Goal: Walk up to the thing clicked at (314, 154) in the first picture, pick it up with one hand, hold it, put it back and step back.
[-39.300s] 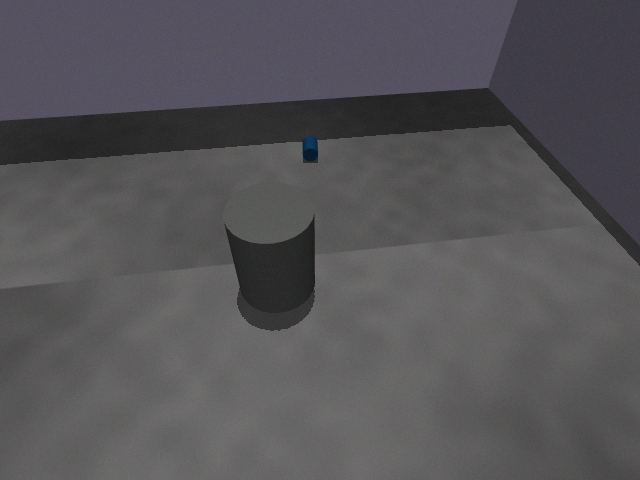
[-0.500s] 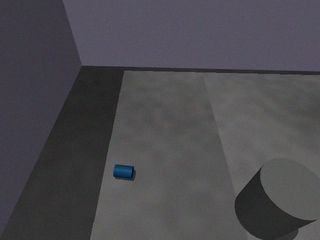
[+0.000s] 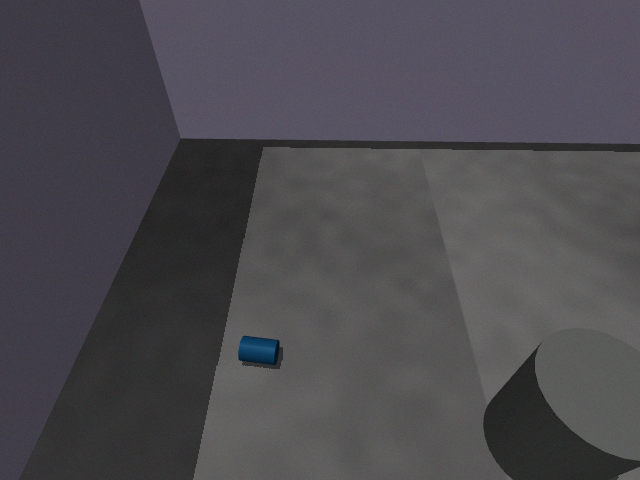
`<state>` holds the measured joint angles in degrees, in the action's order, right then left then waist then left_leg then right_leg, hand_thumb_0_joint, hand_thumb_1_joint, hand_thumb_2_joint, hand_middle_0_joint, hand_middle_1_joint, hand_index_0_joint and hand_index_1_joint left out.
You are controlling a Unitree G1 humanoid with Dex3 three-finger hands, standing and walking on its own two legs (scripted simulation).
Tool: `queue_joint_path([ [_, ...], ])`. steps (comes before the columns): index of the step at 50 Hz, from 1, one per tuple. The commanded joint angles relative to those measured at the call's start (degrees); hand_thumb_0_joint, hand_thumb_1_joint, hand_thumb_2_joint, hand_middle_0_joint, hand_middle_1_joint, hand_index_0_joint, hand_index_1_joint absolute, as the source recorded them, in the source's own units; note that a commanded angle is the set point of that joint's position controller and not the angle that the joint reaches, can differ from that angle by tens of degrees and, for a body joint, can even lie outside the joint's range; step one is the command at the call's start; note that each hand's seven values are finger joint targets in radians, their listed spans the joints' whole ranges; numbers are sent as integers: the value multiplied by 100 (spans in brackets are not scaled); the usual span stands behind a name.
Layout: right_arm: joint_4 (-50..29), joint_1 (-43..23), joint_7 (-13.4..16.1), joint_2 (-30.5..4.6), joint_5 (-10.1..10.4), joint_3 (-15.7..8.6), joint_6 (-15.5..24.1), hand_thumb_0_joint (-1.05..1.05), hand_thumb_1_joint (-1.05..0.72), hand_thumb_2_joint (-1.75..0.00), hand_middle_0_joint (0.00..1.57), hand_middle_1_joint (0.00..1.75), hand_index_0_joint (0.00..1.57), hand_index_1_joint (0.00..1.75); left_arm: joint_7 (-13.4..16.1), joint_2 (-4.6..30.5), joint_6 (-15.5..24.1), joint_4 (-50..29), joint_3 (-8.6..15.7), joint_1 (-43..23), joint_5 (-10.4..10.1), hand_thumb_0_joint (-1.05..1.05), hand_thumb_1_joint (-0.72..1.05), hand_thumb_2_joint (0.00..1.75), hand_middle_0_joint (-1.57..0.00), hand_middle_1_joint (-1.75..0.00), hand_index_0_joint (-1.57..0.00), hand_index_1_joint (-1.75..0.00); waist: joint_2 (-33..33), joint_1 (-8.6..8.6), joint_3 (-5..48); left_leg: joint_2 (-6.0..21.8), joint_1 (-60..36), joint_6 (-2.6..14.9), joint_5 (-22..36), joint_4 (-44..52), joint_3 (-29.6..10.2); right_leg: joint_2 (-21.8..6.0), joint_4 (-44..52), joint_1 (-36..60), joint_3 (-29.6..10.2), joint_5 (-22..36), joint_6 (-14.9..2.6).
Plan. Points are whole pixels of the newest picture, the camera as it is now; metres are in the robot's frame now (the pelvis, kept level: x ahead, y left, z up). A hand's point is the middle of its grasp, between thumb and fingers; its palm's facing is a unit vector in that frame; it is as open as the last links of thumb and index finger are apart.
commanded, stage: stand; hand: left
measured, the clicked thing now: (259, 350) +0.68 +0.24 -0.74
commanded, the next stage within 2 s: walk up in 0.90 s
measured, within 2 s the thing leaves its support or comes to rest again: neither
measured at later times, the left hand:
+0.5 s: hand out of the picture +0.07 +0.24 -0.15, palm faces -0.03 -0.94 -0.35, open 7.4 cm
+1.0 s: hand out of the picture +0.08 +0.24 -0.15, palm faces +0.02 -0.94 -0.33, open 7.4 cm
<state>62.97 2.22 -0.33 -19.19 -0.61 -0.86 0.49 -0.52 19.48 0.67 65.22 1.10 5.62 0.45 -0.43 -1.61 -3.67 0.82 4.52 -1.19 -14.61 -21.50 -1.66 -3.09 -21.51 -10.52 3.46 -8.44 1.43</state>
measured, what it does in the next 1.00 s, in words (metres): stands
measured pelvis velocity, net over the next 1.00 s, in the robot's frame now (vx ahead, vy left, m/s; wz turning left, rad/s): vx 0.00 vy -0.02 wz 0.01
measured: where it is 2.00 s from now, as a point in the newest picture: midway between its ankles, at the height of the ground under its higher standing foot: (320, 475)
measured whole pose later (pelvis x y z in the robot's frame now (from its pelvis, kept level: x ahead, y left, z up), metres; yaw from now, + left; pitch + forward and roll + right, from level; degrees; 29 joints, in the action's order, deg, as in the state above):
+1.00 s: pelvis +0.00 -0.02 +0.00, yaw +1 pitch -2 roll +0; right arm 61.5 10.8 -1.9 -21.1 -2.1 -1.7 0.2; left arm -2.6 20.0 1.5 62.0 3.0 8.0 1.8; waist -1.1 -0.6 -1.1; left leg 2.6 10.0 1.0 -27.3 -34.3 -0.9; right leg -1.1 -23.1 -11.0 4.2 -14.3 -2.2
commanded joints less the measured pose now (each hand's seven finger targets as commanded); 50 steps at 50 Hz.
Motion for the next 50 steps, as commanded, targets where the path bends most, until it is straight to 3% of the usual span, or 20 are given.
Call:
queue_joint_path([
  [1, -265, -105, 66, -1275, 6, -224, 113, 0, -90, -90, 20, 30, 20, 30, 97, 1225, 168, -367, 186, -332, 11, 0, 90, 90, -20, -30, -20, -30, 11, 176, 786, 671, 29, 180, 1827, 465, -353, -537, 138, 707, -525, 1461, -213],
  [8, -230, -61, 37, -1230, 9, -203, 105, 0, -90, -90, 20, 30, 20, 30, 91, 1285, 180, -291, 165, -315, 8, 0, 90, 90, -20, -30, -20, -30, 78, 132, 547, 640, 242, 161, 1085, 699, -363, -540, 356, 733, -573, 824, -200],
  [10, -214, -60, 27, -1230, 1, -202, 94, 0, -90, -90, 20, 30, 20, 30, 90, 1302, 167, -305, 171, -337, 15, 0, 90, 90, -20, -30, -20, -30, 79, 97, 313, 581, 461, 139, 571, 784, -356, -524, 502, 597, -614, 191, -202],
  [13, -177, 64, 9, -1233, -5, -204, 93, 0, -90, -90, 20, 30, 20, 30, 71, 1340, 159, -311, 168, -366, 12, 0, 90, 90, -20, -30, -20, -30, 68, 119, 286, 570, 443, 152, 316, 755, -353, -529, 613, 438, -712, -286, -218],
  [19, -146, 223, -1, -1254, -22, -200, 95, 0, -90, -90, 20, 30, 20, 30, 50, 1399, 154, -335, 182, -413, 6, 0, 90, 90, -20, -30, -20, -30, 86, 121, 311, 556, 545, 155, 150, 748, -354, -527, 642, 426, -788, -609, -235],
  [22, -156, 246, -2, -1260, -21, -213, 92, 0, -90, -90, 20, 30, 20, 30, 51, 1407, 161, -356, 167, -382, 10, 0, 90, 90, -20, -30, -20, -30, 135, 127, 446, 544, 441, 157, 331, 676, -322, -550, 707, 465, -833, -544, -254],
  [25, -135, 306, 14, -1274, -21, -191, 106, 0, -90, -90, 20, 30, 20, 30, 48, 1380, 169, -353, 156, -370, -4, 0, 90, 90, -20, -30, -20, -30, 82, 146, 565, 590, 344, 144, 556, 648, -340, -545, 563, 550, -796, 94, -273],
  [29, -104, 389, 20, -1261, -21, -167, 91, 0, -90, -90, 20, 30, 20, 30, 47, 1389, 153, -341, 153, -335, -7, 0, 90, 90, -20, -30, -20, -30, 112, 121, 511, 588, 404, 141, 497, 677, -319, -525, 568, 528, -797, -53, -266],
  [30, -122, 386, 26, -1289, -16, -177, 89, 0, -90, -90, 20, 30, 20, 30, 50, 1398, 154, -338, 155, -329, -7, 0, 90, 90, -20, -30, -20, -30, 100, 148, 602, 601, 314, 154, 611, 629, -310, -528, 516, 553, -780, 228, -269],
  [39, -113, 426, 57, -1309, -13, -118, 103, 0, -90, -90, 20, 30, 20, 30, 45, 1336, 133, -312, 126, -276, -10, 0, 90, 90, -20, -30, -20, -30, -19, 129, 500, 671, 370, 135, 746, 679, -324, -491, 369, 586, -714, 561, -266],
  [44, -127, 410, 56, -1329, -5, -110, 102, 0, -90, -90, 20, 30, 20, 30, 33, 1325, 135, -323, 117, -300, -16, 0, 90, 90, -20, -30, -20, -30, 21, 136, 403, 662, 379, 147, 631, 694, -309, -478, 431, 493, -721, 391, -261],
  [45, -405, 748, -48, -1624, -81, -336, 162, 0, -90, -90, 20, 30, 20, 30, -67, 1604, 166, -541, 465, 166, 69, 0, 90, 90, -20, -30, -20, -30, 148, 64, 938, 333, 492, 487, -1594, 121, -121, -162, 215, 902, -658, -2191, -484],
  [46, -457, 722, -98, -1645, -140, -373, 143, 0, -90, -90, 20, 30, 20, 30, -97, 1742, 160, -470, 551, 484, 131, 0, 90, 90, -20, -30, -20, -30, 225, -106, 503, 240, 1404, 525, -2516, -254, -87, -387, 399, 909, -1114, -3386, -631],
  [47, -547, 593, -117, -1539, -161, -375, 114, 0, -90, -90, 20, 30, 20, 30, -101, 1860, 160, -434, 636, 734, 182, 0, 90, 90, -20, -30, -20, -30, 653, -223, 237, 14, 2206, 434, -2392, -917, 263, -841, 947, 1207, -1827, -4048, -826],
  [48, -672, 432, -139, -1434, -182, -378, 89, 0, -90, -90, 20, 30, 20, 30, -102, 2034, 179, -545, 733, 680, 203, 0, 90, 90, -20, -30, -20, -30, 1172, -313, -63, 21, 2603, 340, -1838, -2153, 411, -1634, 1569, 963, -2589, -4246, -1201],
  [49, -780, 421, -145, -1458, -202, -408, 108, 0, -90, -90, 20, 30, 20, 30, -83, 2067, 226, -716, 773, 682, 193, 0, 90, 90, -20, -30, -20, -30, 947, -322, -324, 316, 2947, 312, -1553, -2398, -6, -1914, 1586, 953, -2808, -3758, -1478],
  [50, -810, 412, -157, -1457, -183, -436, 156, 0, -90, -90, 20, 30, 20, 30, -79, 1990, 248, -775, 775, 690, 193, 0, 90, 90, -20, -30, -20, -30, 746, -290, -416, 515, 3073, 342, -1330, -2205, -156, -1885, 1449, 1088, -2673, -2955, -1588],
])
